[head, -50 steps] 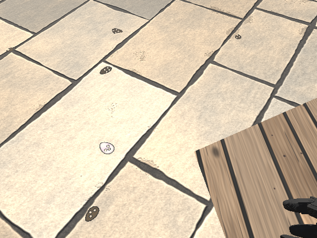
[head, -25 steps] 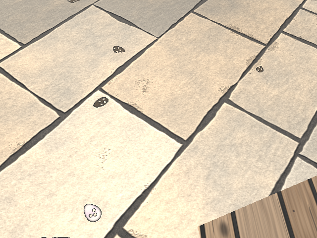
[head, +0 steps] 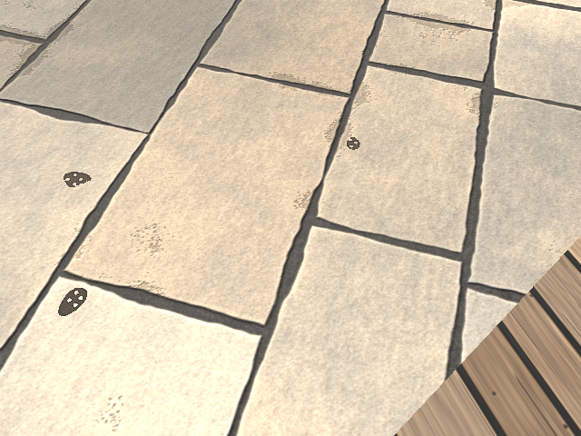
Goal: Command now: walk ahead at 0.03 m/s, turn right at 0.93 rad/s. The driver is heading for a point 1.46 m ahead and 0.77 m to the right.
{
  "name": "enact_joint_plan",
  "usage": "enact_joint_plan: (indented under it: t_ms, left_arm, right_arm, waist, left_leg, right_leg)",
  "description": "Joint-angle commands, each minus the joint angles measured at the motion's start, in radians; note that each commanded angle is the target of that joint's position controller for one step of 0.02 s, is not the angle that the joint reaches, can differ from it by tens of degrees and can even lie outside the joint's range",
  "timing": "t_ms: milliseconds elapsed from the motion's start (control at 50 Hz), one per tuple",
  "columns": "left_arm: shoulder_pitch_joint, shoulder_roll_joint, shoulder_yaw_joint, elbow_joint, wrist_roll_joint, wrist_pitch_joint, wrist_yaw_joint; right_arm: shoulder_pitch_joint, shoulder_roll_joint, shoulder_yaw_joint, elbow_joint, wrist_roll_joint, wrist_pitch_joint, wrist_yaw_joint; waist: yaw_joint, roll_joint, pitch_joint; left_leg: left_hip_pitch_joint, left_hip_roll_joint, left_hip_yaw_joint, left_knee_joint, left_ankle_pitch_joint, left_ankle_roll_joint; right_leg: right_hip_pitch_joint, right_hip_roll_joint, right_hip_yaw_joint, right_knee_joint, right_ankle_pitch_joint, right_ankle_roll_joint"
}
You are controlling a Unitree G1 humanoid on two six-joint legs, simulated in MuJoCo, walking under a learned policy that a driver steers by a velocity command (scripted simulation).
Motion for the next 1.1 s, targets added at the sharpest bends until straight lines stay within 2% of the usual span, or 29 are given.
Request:
enact_joint_plan:
  t_ms: [20, 40, 60, 100, 160, 220, 320, 400, 440, 460, 480, 500, 520, 540, 560, 580, 620, 640, 700, 740, 820, 860, 880, 900, 920, 940, 960, 1040, 1100]
  left_arm:
    - [0.046, 0.037, 0.008, -0.094, -0.011, -0.012, -0.01]
    - [0.061, 0.142, 0.034, -0.079, 0.002, -0.027, -0.022]
    - [0.07, 0.186, 0.048, -0.053, -0.003, -0.026, -0.029]
    - [0.107, 0.147, 0.039, -0.015, 0.003, -0.006, -0.02]
    - [0.066, 0.093, 0.015, -0.043, -0.006, -0.004, -0.023]
    - [-0.005, 0.073, 0.003, -0.077, -0.006, -0.011, -0.024]
    - [-0.022, 0.044, -0.007, -0.087, 0.004, -0.01, -0.04]
    - [-0.014, 0.056, 0.005, -0.081, 0.002, 0.012, -0.055]
    - [0.025, 0.056, 0.018, -0.066, -0.001, 0.022, -0.061]
    - [0.081, 0.075, 0.033, -0.042, 0.001, 0.022, -0.053]
    - [0.162, 0.174, 0.068, -0.024, -0.001, 0.016, -0.037]
    - [0.139, 0.317, 0.087, -0.054, 0.017, 0.0, -0.028]
    - [0.136, 0.246, 0.075, -0.072, 0.048, -0.034, -0.042]
    - [0.112, 0.219, 0.06, -0.056, 0.048, -0.054, -0.043]
    - [0.054, 0.191, 0.053, -0.054, 0.024, -0.06, -0.033]
    - [-0.003, 0.157, 0.039, -0.063, 0.004, -0.054, -0.024]
    - [-0.05, 0.14, 0.028, -0.08, 0.011, -0.043, -0.009]
    - [-0.05, 0.145, 0.029, -0.077, 0.015, -0.04, -0.004]
    - [-0.031, 0.159, 0.036, -0.068, 0.006, -0.035, 0.004]
    - [-0.054, 0.143, 0.025, -0.07, 0.015, -0.033, 0.004]
    - [-0.041, 0.061, -0.022, -0.031, 0.04, -0.036, -0.017]
    - [-0.065, -0.004, -0.054, -0.006, 0.044, -0.048, -0.027]
    - [-0.015, -0.006, -0.054, 0.017, 0.054, -0.059, -0.031]
    - [0.042, 0.03, -0.041, 0.023, 0.071, -0.067, -0.027]
    - [0.081, 0.051, -0.03, 0.025, 0.074, -0.072, -0.021]
    - [0.022, 0.07, -0.024, 0.016, 0.068, -0.073, -0.01]
    - [-0.028, 0.083, -0.015, 0.008, 0.053, -0.071, -0.003]
    - [-0.088, 0.008, -0.014, -0.014, 0.033, -0.068, -0.01]
    - [-0.073, -0.01, -0.012, 0.004, 0.015, -0.085, -0.022]
  right_arm:
    - [0.01, -0.238, -0.07, -0.063, -0.044, -0.005, -0.004]
    - [-0.004, -0.174, -0.065, -0.083, -0.061, -0.004, -0.007]
    - [-0.056, -0.121, -0.05, -0.107, -0.047, 0.0, -0.015]
    - [-0.097, -0.092, -0.038, -0.124, -0.018, 0.019, -0.031]
    - [-0.055, -0.101, -0.032, -0.115, -0.031, 0.034, -0.045]
    - [0.01, -0.13, -0.044, -0.096, -0.036, 0.043, -0.044]
    - [-0.008, -0.178, -0.07, -0.083, -0.026, 0.042, -0.021]
    - [-0.016, -0.194, -0.087, -0.067, 0.003, 0.028, 0.006]
    - [-0.021, -0.187, -0.09, -0.055, 0.022, 0.023, 0.013]
    - [0.016, -0.155, -0.086, -0.034, 0.027, 0.022, 0.017]
    - [0.051, -0.111, -0.077, -0.03, 0.006, 0.022, 0.023]
    - [-0.004, -0.065, -0.054, -0.121, -0.035, 0.017, 0.022]
    - [-0.113, -0.118, -0.068, -0.133, -0.038, 0.012, 0.009]
    - [-0.14, -0.129, -0.071, -0.14, -0.015, 0.011, 0.001]
    - [-0.115, -0.128, -0.074, -0.122, -0.011, 0.011, -0.009]
    - [-0.086, -0.145, -0.078, -0.111, -0.022, 0.013, -0.018]
    - [-0.044, -0.137, -0.078, -0.093, -0.029, 0.012, -0.013]
    - [-0.027, -0.122, -0.074, -0.085, -0.024, 0.01, -0.01]
    - [-0.054, -0.089, -0.057, -0.085, -0.013, 0.009, -0.002]
    - [-0.014, -0.096, -0.051, -0.06, -0.011, 0.015, 0.008]
    - [-0.003, -0.09, -0.036, -0.066, -0.002, 0.018, 0.027]
    - [0.025, -0.044, -0.02, -0.057, -0.005, 0.01, 0.041]
    - [0.004, -0.058, -0.019, -0.07, -0.017, 0.008, 0.041]
    - [-0.037, -0.156, -0.036, -0.106, -0.025, 0.007, 0.035]
    - [-0.063, -0.204, -0.048, -0.111, -0.019, 0.009, 0.034]
    - [-0.055, -0.188, -0.049, -0.112, -0.009, 0.01, 0.033]
    - [-0.022, -0.177, -0.05, -0.107, -0.003, 0.013, 0.031]
    - [0.087, -0.204, -0.075, -0.103, 0.014, 0.023, 0.007]
    - [0.066, -0.199, -0.091, -0.114, 0.028, 0.049, -0.013]
  waist:
    - [0.027, 0.258, -0.192]
    - [0.018, 0.27, -0.201]
    - [0.021, 0.204, -0.162]
    - [0.017, 0.125, -0.102]
    - [-0.018, 0.141, -0.065]
    - [-0.07, 0.167, -0.09]
    - [-0.068, 0.183, -0.124]
    - [-0.048, 0.196, -0.13]
    - [-0.011, 0.178, -0.142]
    - [0.01, 0.125, -0.151]
    - [0.026, -0.085, -0.145]
    - [-0.017, -0.39, -0.165]
    - [0.074, -0.221, -0.247]
    - [0.048, -0.169, -0.203]
    - [0.007, -0.108, -0.16]
    - [-0.022, -0.094, -0.142]
    - [-0.053, -0.104, -0.16]
    - [-0.059, -0.102, -0.176]
    - [-0.04, -0.098, -0.175]
    - [-0.033, -0.127, -0.199]
    - [-0.004, -0.145, -0.191]
    - [-0.04, -0.129, -0.161]
    - [-0.025, -0.098, -0.131]
    - [0.035, 0.025, -0.098]
    - [0.083, 0.162, -0.082]
    - [0.048, 0.223, -0.069]
    - [0.016, 0.225, -0.069]
    - [-0.045, 0.229, -0.12]
    - [-0.044, 0.193, -0.165]
  left_leg:
    - [0.34, 0.383, -0.33, -0.194, 0.154, 0.233]
    - [0.292, 0.46, -0.393, -0.202, 0.137, 0.297]
    - [0.25, 0.407, -0.279, -0.19, 0.089, 0.273]
    - [0.209, 0.304, -0.112, -0.171, 0.034, 0.209]
    - [0.208, 0.272, 0.03, -0.191, 0.132, 0.224]
    - [0.32, 0.316, 0.069, -0.191, 0.18, 0.257]
    - [0.301, 0.368, 0.178, -0.186, 0.207, 0.256]
    - [0.291, 0.408, 0.243, -0.136, 0.24, 0.217]
    - [0.276, 0.41, 0.291, -0.044, 0.215, 0.16]
    - [0.204, 0.372, 0.341, 0.061, 0.145, 0.101]
    - [-0.027, 0.277, 0.414, 0.312, -0.108, 0.015]
    - [-0.394, 0.119, 0.361, 0.583, -0.538, -0.068]
    - [-0.423, 0.1, 0.163, 0.731, -0.524, -0.053]
    - [-0.425, 0.106, 0.126, 0.745, -0.434, -0.021]
    - [-0.421, 0.12, 0.109, 0.707, -0.338, -0.007]
    - [-0.401, 0.124, 0.102, 0.665, -0.275, -0.008]
    - [-0.295, 0.084, 0.113, 0.638, -0.194, -0.02]
    - [-0.273, 0.066, 0.113, 0.589, -0.167, -0.028]
    - [-0.227, 0.022, 0.095, 0.41, -0.141, -0.042]
    - [-0.168, 0.044, 0.114, 0.347, -0.121, -0.045]
    - [-0.006, 0.096, 0.147, 0.268, -0.155, -0.021]
    - [0.157, 0.1, 0.17, 0.036, -0.011, 0.01]
    - [0.202, 0.104, 0.131, -0.042, 0.116, 0.03]
    - [0.179, 0.187, -0.004, -0.037, 0.332, 0.074]
    - [0.109, 0.25, -0.095, -0.066, 0.33, 0.181]
    - [0.06, 0.277, -0.194, -0.113, 0.205, 0.236]
    - [0.075, 0.274, -0.229, -0.125, 0.157, 0.237]
    - [0.236, 0.285, -0.341, -0.109, 0.217, 0.266]
    - [0.293, 0.26, -0.351, -0.098, 0.237, 0.238]
  right_leg:
    - [-0.189, -0.015, -0.073, 0.253, -0.483, 0.017]
    - [-0.24, -0.099, -0.106, 0.488, -0.43, 0.066]
    - [-0.246, -0.136, -0.134, 0.57, -0.353, 0.086]
    - [-0.275, -0.165, -0.188, 0.714, -0.242, 0.11]
    - [-0.318, -0.227, -0.294, 0.738, -0.175, 0.136]
    - [-0.349, -0.295, -0.32, 0.625, -0.165, 0.164]
    - [-0.194, -0.337, -0.367, 0.412, -0.171, 0.137]
    - [-0.056, -0.319, -0.418, 0.22, -0.188, 0.079]
    - [0.06, -0.29, -0.443, 0.043, -0.112, 0.031]
    - [0.185, -0.26, -0.427, -0.06, -0.018, -0.008]
    - [0.39, -0.362, -0.22, -0.148, 0.31, -0.082]
    - [0.513, -0.6, 0.21, -0.139, 0.553, -0.288]
    - [0.471, -0.612, 0.213, -0.181, 0.445, -0.344]
    - [0.422, -0.563, 0.138, -0.2, 0.336, -0.295]
    - [0.376, -0.506, 0.075, -0.196, 0.265, -0.236]
    - [0.332, -0.481, 0.038, -0.186, 0.261, -0.202]
    - [0.245, -0.425, -0.009, -0.171, 0.336, -0.183]
    - [0.241, -0.411, -0.01, -0.161, 0.332, -0.181]
    - [0.234, -0.381, 0.037, -0.138, 0.269, -0.169]
    - [0.229, -0.396, 0.01, -0.107, 0.258, -0.16]
    - [0.154, -0.424, 0.018, -0.073, 0.319, -0.173]
    - [0.092, -0.388, -0.027, -0.076, 0.174, -0.131]
    - [0.078, -0.338, -0.06, -0.074, 0.04, -0.087]
    - [0.073, -0.25, -0.127, 0.015, -0.127, -0.035]
    - [0.093, -0.184, -0.22, 0.053, -0.205, 0.019]
    - [0.111, -0.188, -0.257, 0.075, -0.188, 0.049]
    - [0.095, -0.183, -0.272, 0.101, -0.195, 0.051]
    - [-0.041, -0.145, -0.258, 0.199, -0.388, 0.054]
    - [-0.048, -0.155, -0.23, 0.129, -0.342, 0.063]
